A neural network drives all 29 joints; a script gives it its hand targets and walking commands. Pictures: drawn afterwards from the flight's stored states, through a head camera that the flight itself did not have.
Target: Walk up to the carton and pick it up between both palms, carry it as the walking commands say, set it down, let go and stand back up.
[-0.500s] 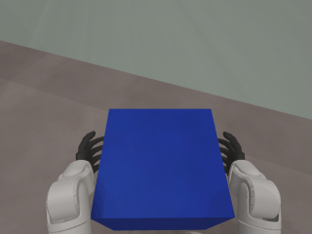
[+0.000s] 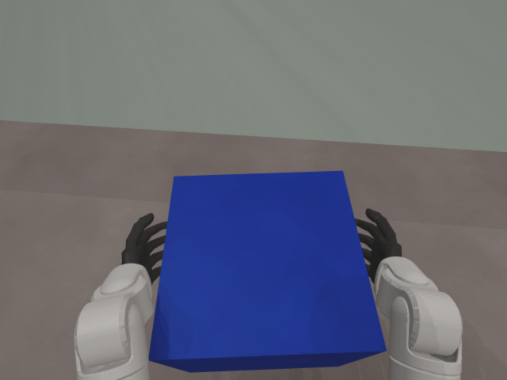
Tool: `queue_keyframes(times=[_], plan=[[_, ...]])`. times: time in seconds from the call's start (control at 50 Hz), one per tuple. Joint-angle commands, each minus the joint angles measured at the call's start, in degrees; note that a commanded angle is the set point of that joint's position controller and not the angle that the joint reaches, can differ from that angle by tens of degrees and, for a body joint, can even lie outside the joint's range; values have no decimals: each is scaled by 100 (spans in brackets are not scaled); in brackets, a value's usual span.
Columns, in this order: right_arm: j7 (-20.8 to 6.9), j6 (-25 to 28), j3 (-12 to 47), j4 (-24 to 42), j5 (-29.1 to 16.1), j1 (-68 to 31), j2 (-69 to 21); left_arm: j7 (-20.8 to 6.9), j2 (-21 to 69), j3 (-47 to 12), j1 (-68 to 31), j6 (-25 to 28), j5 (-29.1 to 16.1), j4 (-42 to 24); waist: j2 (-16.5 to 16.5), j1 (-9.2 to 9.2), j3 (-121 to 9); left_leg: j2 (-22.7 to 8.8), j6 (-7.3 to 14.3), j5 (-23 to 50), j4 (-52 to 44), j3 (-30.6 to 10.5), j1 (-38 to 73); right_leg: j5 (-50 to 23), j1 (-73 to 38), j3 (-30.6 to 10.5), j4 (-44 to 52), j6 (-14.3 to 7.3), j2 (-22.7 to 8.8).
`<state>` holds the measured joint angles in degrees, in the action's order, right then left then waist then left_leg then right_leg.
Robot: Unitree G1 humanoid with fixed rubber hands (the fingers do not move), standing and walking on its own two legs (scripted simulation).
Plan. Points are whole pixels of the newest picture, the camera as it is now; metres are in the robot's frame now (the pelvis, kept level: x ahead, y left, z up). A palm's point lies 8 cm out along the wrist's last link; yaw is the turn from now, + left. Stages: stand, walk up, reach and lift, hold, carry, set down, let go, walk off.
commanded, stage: carry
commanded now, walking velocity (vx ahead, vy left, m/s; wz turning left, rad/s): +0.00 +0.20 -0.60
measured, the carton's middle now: (261, 277) +0.26 +0.01 +0.02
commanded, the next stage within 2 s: none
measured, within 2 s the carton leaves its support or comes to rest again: neither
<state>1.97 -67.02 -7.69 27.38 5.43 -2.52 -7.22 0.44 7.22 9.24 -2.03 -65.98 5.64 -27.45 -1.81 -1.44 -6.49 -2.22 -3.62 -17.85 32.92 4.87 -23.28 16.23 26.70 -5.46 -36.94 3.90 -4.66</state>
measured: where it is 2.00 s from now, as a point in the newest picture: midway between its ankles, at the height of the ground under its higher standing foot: outside the picture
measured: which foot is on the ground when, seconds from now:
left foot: down 0.00-0.34, up 0.36-0.72, down 0.74-1.00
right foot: down 0.00-0.00, up 0.02-0.30, down 0.32-0.74, up 0.76-1.00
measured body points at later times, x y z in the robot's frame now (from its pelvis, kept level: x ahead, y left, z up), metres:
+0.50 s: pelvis -0.01 +0.10 +0.01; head +0.00 +0.07 +0.46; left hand +0.29 +0.16 +0.08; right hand +0.16 -0.16 +0.06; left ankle +0.03 +0.23 -0.65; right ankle -0.05 +0.01 -0.72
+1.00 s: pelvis +0.03 +0.24 +0.00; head +0.04 +0.24 +0.45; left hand +0.34 +0.21 +0.08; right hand +0.13 -0.06 +0.08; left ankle +0.08 +0.29 -0.72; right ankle -0.05 +0.19 -0.68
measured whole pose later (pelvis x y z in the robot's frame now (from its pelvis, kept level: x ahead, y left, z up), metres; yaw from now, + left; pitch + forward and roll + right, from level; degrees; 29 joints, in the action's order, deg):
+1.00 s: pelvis +0.03 +0.24 +0.00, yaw -38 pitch +5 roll -1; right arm 1.6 -65.3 -8.0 26.5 5.3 -1.8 -7.3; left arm 1.3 7.2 9.4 -3.8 -67.1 5.4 -27.2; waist -0.3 -0.3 -4.9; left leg -5.5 3.7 -18.2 35.3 16.2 -21.6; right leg 28.7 27.0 8.7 -53.0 0.7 -1.2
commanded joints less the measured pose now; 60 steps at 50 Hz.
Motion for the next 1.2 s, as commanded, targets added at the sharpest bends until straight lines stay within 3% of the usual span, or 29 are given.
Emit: queue_keyframes(times=[0.0,0.02,0.06,0.08,0.12,0.24,0.28,0.3,0.32,0.34,0.36,0.4,0.44,0.54,0.68,0.7,0.72,0.74,0.76,0.8,0.86,0.96,1.02,1.04,1.06,1.08,1.1,1.12,1.18], plan=[[-1183,-54,4230,-119,-2035,-1818,-4219,-1249,4215,-4425,-1980,-239,-2253,-63,1680,45,-1112,-2222,618,1166,-1572,-1847,2093,1624,1570,791,-1766,-142,547],[-1207,13,4122,-248,-2009,-1759,-4239,-1264,4203,-4514,-2382,-245,-2254,-166,2248,69,-1167,-2463,1232,1588,-1401,-1823,1547,2210,1724,923,-2967,-178,356],[-1239,74,4123,56,-2041,-2246,-4372,-1292,4367,-4535,-2886,-174,-2446,-272,1291,124,-772,-1792,1165,846,-1456,-918,601,1453,1282,853,-3887,-247,169],[-1249,81,4132,47,-2036,-2301,-4423,-1275,4470,-4572,-2968,-150,-2481,-288,1186,109,-685,-1537,1047,271,-1515,-496,442,1074,1106,947,-3953,-178,95],[-1259,91,4171,58,-2063,-2292,-4452,-1217,4426,-4596,-3004,-139,-2481,-357,1207,103,-620,-1296,1005,328,-1336,-71,664,889,1043,1171,-3382,-96,157],[-1247,15,4209,30,-2060,-1916,-4191,-1120,4130,-4355,-2162,-240,-2148,-28,1253,224,-1122,-1664,1356,2629,-533,-11,1590,1226,99,1602,-986,-399,419],[-1263,-13,4238,-109,-2046,-1814,-4164,-1151,4130,-4266,-2003,-234,-2064,75,1077,168,-1145,-1613,1079,3104,-13,174,1687,435,-395,1606,482,-481,340],[-1270,-21,4257,-191,-2069,-1760,-4158,-1170,4123,-4224,-1967,-221,-2021,105,655,111,-1153,-1467,713,2804,461,387,1234,-413,-1141,1280,1434,-460,-19],[-1280,-12,4323,-194,-2114,-1821,-4156,-1193,4156,-4190,-1822,-203,-2007,138,-24,7,-934,-1360,284,1956,1138,338,-324,-1331,-2349,37,1665,-646,-941],[-1305,-29,4571,272,-2221,-2186,-4278,-1203,4155,-4058,-1825,-115,-1942,179,-2119,37,-734,-278,-26,-1367,1972,616,-1963,-4949,-2920,-2564,1523,-1536,-2727],[-1294,14,4582,187,-2214,-2435,-4250,-1228,4334,-4181,-2101,-122,-2094,70,-1097,60,-843,-387,-43,-1622,2895,-222,-2115,-4919,-3002,-2000,1256,-1657,-2378],[-1326,105,4686,392,-2321,-2573,-4445,-1233,4525,-4199,-2197,-80,-2090,-68,-210,55,-902,-473,-103,-850,3310,-509,-1966,-2985,-2537,-1074,1285,-1416,-1816],[-1279,146,4750,621,-2389,-2736,-4508,-1209,4596,-4266,-2302,-28,-2122,-284,-389,55,-876,-399,-208,-177,3245,-305,-1700,-2962,-2127,-379,1225,-1170,-1248],[-1151,49,4585,428,-2178,-2096,-4259,-1190,4225,-4285,-1811,-106,-2084,-331,-898,24,-985,-135,-245,-462,2417,-119,-1390,-3377,-2117,-589,1033,-1193,-1145],[-1153,-32,4396,261,-2115,-2046,-4174,-1203,4095,-4395,-2044,-192,-2171,-329,-1300,91,-894,220,-16,-77,-318,345,462,-1842,-804,-592,732,-760,-832],[-1156,-46,4355,180,-2103,-1988,-4168,-1190,4069,-4418,-2057,-203,-2172,-336,-909,115,-1002,51,71,44,-991,317,1233,-1524,-327,-370,238,-618,-585],[-1160,-47,4280,117,-2084,-1919,-4123,-1182,4088,-4426,-1953,-220,-2171,-306,462,115,-1118,-1190,269,491,-1587,-859,1976,-28,557,242,-959,-383,-85],[-1176,-21,4210,-92,-2058,-1729,-4142,-1197,4086,-4440,-2036,-273,-2140,-307,2289,83,-1072,-2388,1058,1576,-1480,-1905,1805,2189,1562,992,-2245,-163,585],[-1204,16,4121,-45,-2058,-1751,-4268,-1220,4060,-4414,-2332,-265,-2157,-318,2090,124,-1036,-2309,1355,1845,-1277,-1677,1353,2277,1378,766,-3238,-253,199],[-1248,52,4118,69,-2075,-2187,-4349,-1238,4344,-4508,-2750,-195,-2327,-328,1192,147,-678,-1758,1174,1086,-1329,-789,672,1441,1062,832,-3817,-241,107],[-1259,82,4158,182,-2123,-2267,-4396,-1165,4380,-4627,-2935,-170,-2406,-432,1282,124,-592,-1360,1031,576,-1200,-131,860,1031,886,1131,-3056,-145,199],[-1234,4,4131,75,-2043,-1925,-4158,-1102,4118,-4375,-2210,-257,-2131,-76,1213,213,-1043,-1666,1339,2408,-652,-72,1513,1348,74,1512,-1238,-391,394],[-1253,-37,4196,-120,-2045,-1849,-4133,-1146,4135,-4248,-2031,-246,-2020,84,928,133,-1103,-1587,928,3071,58,198,1638,138,-638,1554,863,-483,280],[-1254,-36,4244,-186,-2094,-1822,-4162,-1168,4151,-4230,-2051,-235,-2016,119,482,93,-1060,-1439,563,2715,601,363,1015,-557,-1438,1034,1563,-493,-186],[-1257,-27,4316,-154,-2133,-1879,-4202,-1198,4117,-4193,-1924,-206,-2020,117,-653,21,-853,-1136,135,1360,1472,370,-629,-2373,-2486,-788,1668,-842,-1552],[-1284,-23,4528,247,-2170,-2259,-4265,-1220,4207,-4067,-1926,-121,-1980,158,-2130,45,-663,-200,-54,-1708,2188,337,-1913,-4546,-2713,-2677,1686,-1629,-2659],[-1281,34,4557,173,-2188,-2461,-4300,-1253,4414,-4231,-2248,-126,-2145,24,-959,69,-756,-410,-47,-1548,3009,-436,-1980,-4061,-2794,-1971,1416,-1642,-2290],[-1294,74,4630,223,-2239,-2446,-4454,-1260,4530,-4234,-2285,-108,-2140,-57,-497,65,-835,-415,-53,-1157,3148,-529,-1987,-2988,-2592,-1438,1408,-1478,-1999],[-1248,129,4715,557,-2385,-2695,-4529,-1207,4581,-4276,-2343,-41,-2123,-322,-458,51,-845,-380,-248,-177,3047,-290,-1497,-2669,-2005,-298,1314,-1121,-1145]])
